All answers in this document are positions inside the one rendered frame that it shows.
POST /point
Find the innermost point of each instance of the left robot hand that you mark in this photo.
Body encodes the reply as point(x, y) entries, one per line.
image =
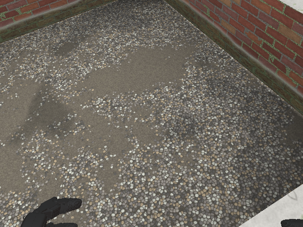
point(49, 210)

